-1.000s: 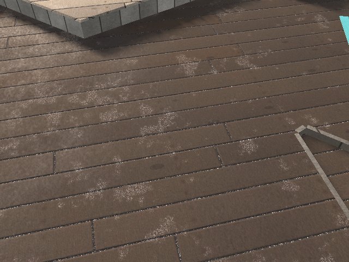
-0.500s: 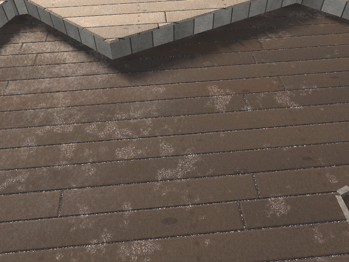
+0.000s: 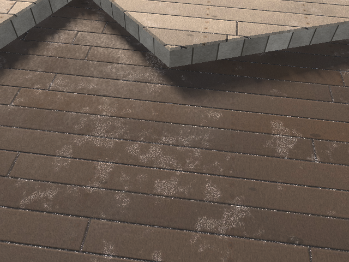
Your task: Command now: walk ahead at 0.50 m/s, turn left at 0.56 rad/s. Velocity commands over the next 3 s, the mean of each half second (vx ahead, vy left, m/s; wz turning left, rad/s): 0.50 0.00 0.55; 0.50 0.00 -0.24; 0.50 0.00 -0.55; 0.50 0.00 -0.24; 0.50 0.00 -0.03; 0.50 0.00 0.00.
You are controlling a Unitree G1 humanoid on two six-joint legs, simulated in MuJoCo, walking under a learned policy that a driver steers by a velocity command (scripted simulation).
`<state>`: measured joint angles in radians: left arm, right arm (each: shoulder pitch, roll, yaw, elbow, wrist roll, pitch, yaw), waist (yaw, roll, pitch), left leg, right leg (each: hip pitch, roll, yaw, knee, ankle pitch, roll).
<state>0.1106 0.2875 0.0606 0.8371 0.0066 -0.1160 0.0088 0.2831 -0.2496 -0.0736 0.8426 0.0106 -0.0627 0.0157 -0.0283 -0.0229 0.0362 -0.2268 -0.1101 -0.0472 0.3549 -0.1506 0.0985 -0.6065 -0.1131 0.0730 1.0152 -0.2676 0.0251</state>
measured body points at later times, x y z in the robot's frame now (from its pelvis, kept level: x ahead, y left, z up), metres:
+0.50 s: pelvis +0.29 -0.05 +0.00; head +0.31 -0.05 +0.45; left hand +0.27 +0.23 -0.12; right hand +0.50 -0.28 -0.11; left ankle +0.28 +0.12 -0.67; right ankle +0.30 -0.15 -0.74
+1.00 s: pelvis +0.52 +0.06 +0.00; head +0.54 +0.07 +0.45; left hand +0.62 +0.36 -0.11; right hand +0.62 -0.21 -0.11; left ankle +0.49 +0.17 -0.74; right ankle +0.61 -0.09 -0.67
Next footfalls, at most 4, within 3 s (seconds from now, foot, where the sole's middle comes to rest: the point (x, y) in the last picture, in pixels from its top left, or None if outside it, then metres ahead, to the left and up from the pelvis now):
0.26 right None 0.34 -0.14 -0.78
0.76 left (127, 246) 0.53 0.17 -0.78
1.26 right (190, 178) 0.82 -0.08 -0.78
1.76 left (158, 122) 1.14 0.06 -0.78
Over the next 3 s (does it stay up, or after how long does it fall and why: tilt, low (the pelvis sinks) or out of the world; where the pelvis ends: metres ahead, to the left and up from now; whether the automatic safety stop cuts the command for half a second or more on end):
stays up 1.64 -0.14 0.06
